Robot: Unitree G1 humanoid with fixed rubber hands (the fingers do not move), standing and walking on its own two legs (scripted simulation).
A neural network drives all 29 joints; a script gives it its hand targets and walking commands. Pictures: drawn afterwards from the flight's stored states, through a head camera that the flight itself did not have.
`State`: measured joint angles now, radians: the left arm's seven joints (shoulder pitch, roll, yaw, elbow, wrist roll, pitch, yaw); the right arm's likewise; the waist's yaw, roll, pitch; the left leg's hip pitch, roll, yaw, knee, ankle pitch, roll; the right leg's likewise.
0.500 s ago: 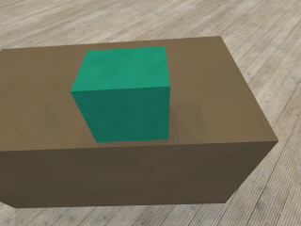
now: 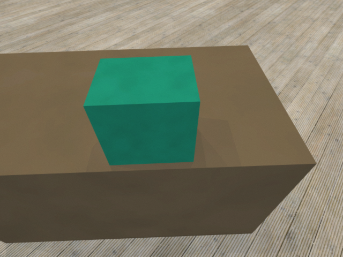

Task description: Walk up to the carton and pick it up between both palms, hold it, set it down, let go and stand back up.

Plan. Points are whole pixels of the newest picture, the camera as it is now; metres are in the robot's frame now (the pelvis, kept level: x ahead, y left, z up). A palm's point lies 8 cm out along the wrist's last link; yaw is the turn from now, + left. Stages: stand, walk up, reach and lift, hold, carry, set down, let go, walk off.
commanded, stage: stand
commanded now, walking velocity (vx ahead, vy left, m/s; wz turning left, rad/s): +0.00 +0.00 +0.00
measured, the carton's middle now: (148, 112) +0.50 +0.08 +0.05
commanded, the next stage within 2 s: reach and lift in 0.96 s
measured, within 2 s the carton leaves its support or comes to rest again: neither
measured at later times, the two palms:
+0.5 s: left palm out of the picture -0.07 +0.19 -0.15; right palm out of the picture -0.06 -0.19 -0.15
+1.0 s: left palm out of the picture -0.08 +0.19 -0.15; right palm out of the picture -0.07 -0.18 -0.15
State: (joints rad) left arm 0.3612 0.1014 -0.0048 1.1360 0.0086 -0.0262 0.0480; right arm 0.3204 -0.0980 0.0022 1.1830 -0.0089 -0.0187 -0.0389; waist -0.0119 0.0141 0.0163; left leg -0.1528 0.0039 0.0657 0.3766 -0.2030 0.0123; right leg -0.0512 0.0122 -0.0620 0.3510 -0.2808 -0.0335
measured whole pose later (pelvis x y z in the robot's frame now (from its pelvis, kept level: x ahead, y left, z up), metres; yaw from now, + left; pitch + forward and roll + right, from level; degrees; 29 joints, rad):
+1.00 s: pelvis -0.03 +0.01 +0.00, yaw +0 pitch +1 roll +0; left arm 0.38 0.08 -0.04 1.15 -0.02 0.02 0.03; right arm 0.34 -0.08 -0.02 1.17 -0.02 0.01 -0.02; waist -0.01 0.00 -0.02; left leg -0.24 0.00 0.08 0.40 -0.17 0.03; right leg -0.16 0.00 -0.05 0.41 -0.26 -0.02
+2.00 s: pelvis -0.04 +0.01 +0.00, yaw -4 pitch +0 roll +0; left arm 0.20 0.27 0.02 0.33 -0.12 0.52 -0.04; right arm 0.26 -0.06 0.06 0.31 0.12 0.38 -0.09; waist 0.06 -0.03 -0.03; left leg -0.20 0.03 0.14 0.31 -0.12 0.02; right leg -0.14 0.03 0.01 0.33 -0.19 -0.03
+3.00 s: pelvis -0.03 +0.02 +0.00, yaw -4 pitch +1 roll -1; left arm 0.10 0.35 0.06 0.16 -0.26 0.22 -0.03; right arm 0.16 -0.18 0.01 0.08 0.24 0.21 -0.08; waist 0.06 -0.01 -0.07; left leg -0.20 0.03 0.13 0.31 -0.13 0.03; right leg -0.12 0.03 0.00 0.27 -0.17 -0.02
